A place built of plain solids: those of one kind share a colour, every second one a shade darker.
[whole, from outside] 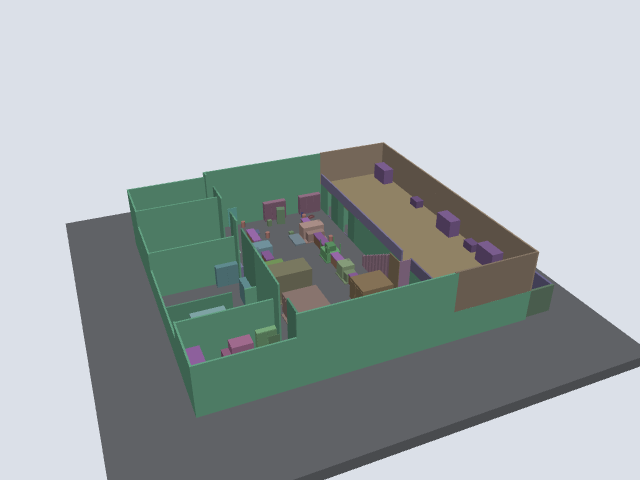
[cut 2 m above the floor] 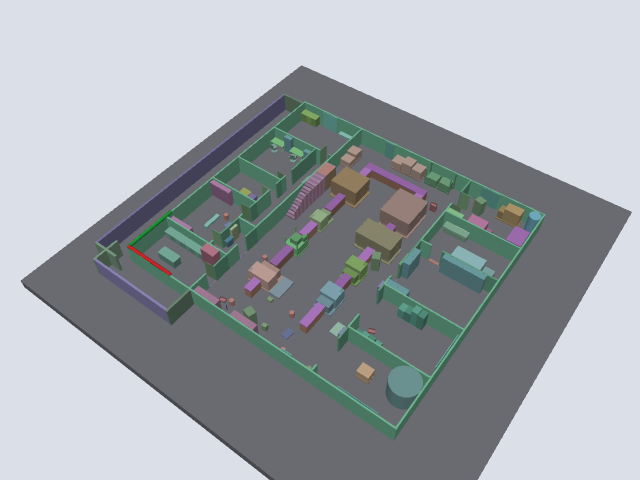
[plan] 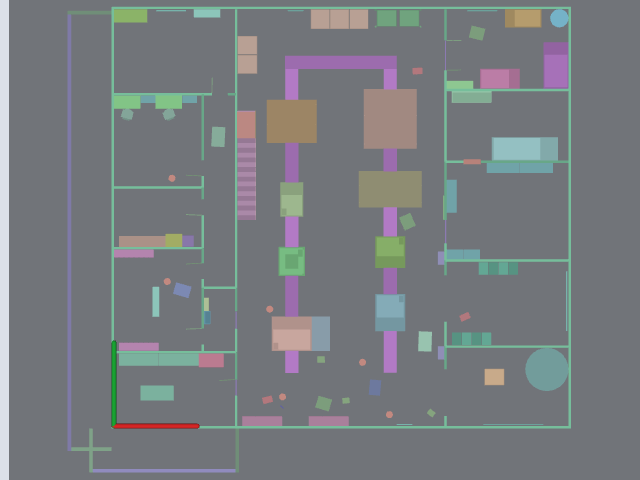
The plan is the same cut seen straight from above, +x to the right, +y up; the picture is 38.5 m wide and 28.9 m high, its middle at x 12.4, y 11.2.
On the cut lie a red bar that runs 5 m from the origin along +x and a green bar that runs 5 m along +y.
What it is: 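A trial; a factory floor where things are made along one folded line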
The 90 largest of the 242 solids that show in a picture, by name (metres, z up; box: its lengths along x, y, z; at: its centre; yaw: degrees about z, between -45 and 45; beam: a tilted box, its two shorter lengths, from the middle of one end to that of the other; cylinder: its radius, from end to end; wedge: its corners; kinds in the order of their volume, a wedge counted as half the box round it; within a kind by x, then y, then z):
{
 "wall_1": {"box": [0.15, 4.75, 2.95], "at": [-0.07, 2.23, 1.43]},
 "wall_2": {"box": [0.15, 6.56, 2.95], "at": [-0.07, 7.58, 1.43]},
 "wall_3": {"box": [0.15, 3.95, 2.95], "at": [-0.07, 12.54, 1.43]},
 "wall_4": {"box": [0.15, 5.91, 2.95], "at": [-0.07, 17.16, 1.43]},
 "wall_5": {"box": [0.15, 5.43, 2.95], "at": [-0.07, 22.54, 1.43]},
 "wall_6": {"box": [5.34, 0.15, 2.95], "at": [2.67, 4.45, 1.43]},
 "wall_7": {"box": [5.34, 0.15, 2.95], "at": [2.67, 10.71, 1.43]},
 "wall_8": {"box": [5.34, 0.15, 2.95], "at": [2.67, 14.36, 1.43]},
 "wall_9": {"box": [5.34, 0.15, 2.95], "at": [2.67, 19.97, 1.43]},
 "wall_10": {"box": [7.65, 0.15, 2.95], "at": [3.67, -0.07, 1.43]},
 "wall_11": {"box": [7.65, 0.15, 2.95], "at": [3.67, 25.18, 1.43]},
 "wall_12": {"box": [0.15, 3.96, 2.95], "at": [5.34, 17.99, 1.43]},
 "wall_13": {"box": [0.15, 11.64, 3.11], "at": [7.35, 14.15, 1.5]},
 "wall_14": {"box": [0.15, 5.13, 3.11], "at": [7.35, 22.54, 1.5]},
 "wall_15": {"box": [12.91, 0.15, 6.55], "at": [13.65, -0.07, 3.23]},
 "wall_16": {"box": [12.91, 0.15, 6.55], "at": [13.65, 25.18, 3.23]},
 "wall_17": {"box": [0.15, 1.37, 6.55], "at": [19.96, 4.09, 3.23]},
 "wall_18": {"box": [0.15, 1.5, 6.55], "at": [19.96, 5.53, 3.23]},
 "wall_19": {"box": [0.15, 3.51, 6.55], "at": [19.96, 14.15, 3.23]},
 "wall_20": {"box": [0.15, 4.32, 6.55], "at": [19.96, 18.07, 3.23]},
 "wall_21": {"box": [0.15, 1.88, 6.55], "at": [19.96, 24.16, 3.23]},
 "wall_22": {"box": [7.7, 0.15, 6.05], "at": [23.66, -0.07, 2.98]},
 "wall_23": {"box": [7.4, 0.15, 6.05], "at": [23.66, 4.78, 2.98]},
 "wall_24": {"box": [7.4, 0.15, 4.55], "at": [23.66, 9.96, 2.23]},
 "wall_25": {"box": [7.4, 0.15, 4.55], "at": [23.66, 20.23, 2.23]},
 "wall_26": {"box": [7.7, 0.15, 4.55], "at": [23.66, 25.18, 2.23]},
 "wall_27": {"box": [5.28, 0.15, 2.95], "at": [24.72, 15.91, 1.43]},
 "wall_28": {"box": [0.15, 5.08, 6.05], "at": [27.43, 2.39, 2.98]},
 "wall_29": {"box": [0.15, 5.48, 4.55], "at": [27.43, 7.37, 2.23]},
 "wall_30": {"box": [0.15, 6.25, 2.95], "at": [27.43, 12.94, 1.43]},
 "wall_31": {"box": [0.15, 4.62, 2.95], "at": [27.43, 18.07, 1.43]},
 "wall_32": {"box": [0.15, 5.17, 4.55], "at": [27.43, 22.66, 2.23]},
 "mezz_deck_1": {"box": [7.42, 25.1, 0.15], "at": [3.71, 12.55, 2.98]},
 "silo_1": {"cylinder": 1.3, "from": [26.06, 3.4, 0.0], "to": [26.06, 3.4, 4.5]},
 "mezz_outer_1": {"box": [0.15, 4.75, 3.66], "at": [-0.07, 2.23, 4.73]},
 "mezz_outer_2": {"box": [0.15, 6.56, 3.66], "at": [-0.07, 7.58, 4.73]},
 "mezz_outer_3": {"box": [0.15, 3.95, 3.66], "at": [-0.07, 12.54, 4.73]},
 "mezz_outer_4": {"box": [0.15, 5.91, 3.66], "at": [-0.07, 17.16, 4.73]},
 "mezz_outer_5": {"box": [0.15, 5.43, 3.66], "at": [-0.07, 22.54, 4.73]},
 "mezz_outer_6": {"box": [7.65, 0.15, 3.66], "at": [3.67, -0.07, 4.73]},
 "mezz_outer_7": {"box": [7.65, 0.15, 3.66], "at": [3.67, 25.18, 4.73]},
 "oven_1": {"box": [3.2, 3.6, 0.15], "at": [16.63, 18.49, 0.03]},
 "oven_2": {"box": [3.04, 3.44, 1.85], "at": [16.63, 18.49, 1.38]},
 "yard_wall_1": {"box": [0.22, 26.5, 2.65], "at": [-2.69, 11.75, 1.27]},
 "yard_wall_2": {"box": [9.03, 0.22, 2.65], "at": [3.02, -2.69, 1.27]},
 "cooler_1": {"box": [3.8, 2.2, 0.15], "at": [16.63, 14.25, 0.03]},
 "cooler_2": {"box": [3.64, 2.04, 2.45], "at": [16.63, 14.25, 1.68]},
 "prover_1": {"box": [2.84, 2.44, 2.05], "at": [10.7, 18.34, 1.48]},
 "mezz_kept_1": {"box": [1.1, 2.2, 1.65], "at": [0.8, 1.9, 3.83]},
 "mezz_kept_2": {"box": [1.1, 2.2, 1.65], "at": [0.8, 14.48, 3.83]},
 "mezz_kept_3": {"box": [1.1, 2.2, 1.65], "at": [0.8, 20.71, 3.83]},
 "shelf_1": {"box": [0.6, 1.0, 2.05], "at": [20.34, 13.34, 0.97]},
 "shelf_2": {"box": [0.6, 1.0, 2.05], "at": [20.34, 14.34, 0.97]},
 "shelf_3": {"box": [1.0, 0.6, 2.05], "at": [20.54, 10.34, 0.97]},
 "shelf_4": {"box": [1.0, 0.6, 2.05], "at": [21.54, 10.34, 0.97]},
 "shelf_5": {"box": [1.0, 0.6, 2.05], "at": [22.93, 15.54, 0.97]},
 "shelf_6": {"box": [1.0, 0.6, 2.05], "at": [23.93, 15.54, 0.97]},
 "shelf_7": {"box": [1.0, 0.6, 2.05], "at": [24.93, 15.54, 0.97]},
 "shelf_8": {"box": [1.0, 0.6, 2.05], "at": [25.93, 15.54, 0.97]},
 "conveyor_body_1": {"box": [0.68, 2.47, 0.97], "at": [10.7, 7.81, 0.43]},
 "conveyor_body_2": {"box": [0.68, 2.4, 0.97], "at": [10.7, 15.86, 0.43]},
 "conveyor_body_3": {"box": [6.72, 0.68, 0.97], "at": [13.66, 21.9, 0.43]},
 "conveyor_body_4": {"box": [0.68, 2.51, 0.97], "at": [16.63, 4.46, 0.43]},
 "tray_washer_1": {"box": [2.8, 1.3, 1.78], "at": [24.25, 16.68, 1.01]},
 "tray_washer_2": {"box": [0.96, 1.2, 1.07], "at": [26.18, 16.68, 0.65]},
 "yard_cheek_1": {"box": [2.65, 0.22, 2.65], "at": [-1.48, -1.39, 1.27]},
 "yard_cheek_2": {"box": [2.65, 0.22, 2.65], "at": [-1.48, 24.89, 1.27]},
 "yard_cheek_3": {"box": [0.22, 2.65, 2.65], "at": [-1.39, -1.48, 1.27]},
 "yard_cheek_4": {"box": [0.22, 2.65, 2.65], "at": [7.42, -1.48, 1.27]},
 "switch_panel_1": {"box": [2.4, 0.58, 2.0], "at": [8.93, 0.29, 1.1]},
 "switch_panel_2": {"box": [2.4, 0.58, 2.0], "at": [12.93, 0.29, 1.1]},
 "boiler_1": {"box": [1.4, 1.96, 1.98], "at": [26.61, 21.37, 1.11]},
 "mezz_landing_1": {"box": [1.08, 1.6, 3.11], "at": [7.95, 18.13, 1.5]},
 "lockers_1": {"box": [2.4, 0.48, 1.7], "at": [1.2, 10.4, 0.95]},
 "lockers_2": {"box": [2.4, 0.48, 1.7], "at": [1.5, 4.76, 0.95]},
 "mixer_1": {"box": [2.24, 1.23, 1.25], "at": [10.7, 5.2, 0.72]},
 "chiller_1": {"box": [1.68, 1.1, 1.78], "at": [22.94, 20.91, 1.01]},
 "mezz_parapet_1": {"box": [0.15, 17.43, 1.15], "at": [7.35, 8.71, 3.58]},
 "pallet_row_1": {"box": [1.09, 1.14, 1.23], "at": [13.57, 24.5, 0.77]},
 "pallet_row_2": {"box": [1.09, 1.14, 0.99], "at": [14.74, 24.5, 0.64]},
 "bagger_1": {"box": [1.64, 1.33, 1.25], "at": [16.63, 7.2, 0.72]},
 "fume_cupboard_1": {"box": [1.5, 0.83, 2.2], "at": [5.85, 3.96, 1.2]},
 "slicer_1": {"box": [1.64, 1.13, 1.25], "at": [16.63, 10.79, 0.72]},
 "air_receiver_1": {"cylinder": 0.55, "from": [26.81, 24.55, 0.0], "to": [26.81, 24.55, 2.4]},
 "compressor_1": {"box": [1.54, 1.0, 1.48], "at": [24.9, 24.55, 0.86]},
 "divider_1": {"box": [1.44, 1.6, 0.85], "at": [10.7, 9.91, 0.53]},
 "moulder_1": {"box": [1.24, 1.23, 1.25], "at": [10.7, 13.29, 0.72]},
 "panel_1": {"box": [1.6, 0.48, 2.0], "at": [20.84, 20.54, 1.1]},
 "lab_bench_1": {"box": [1.94, 0.8, 0.91], "at": [2.59, 1.95, 0.41]},
 "vending_1": {"box": [1.0, 0.78, 1.75], "at": [3.6, 11.17, 0.97]}
}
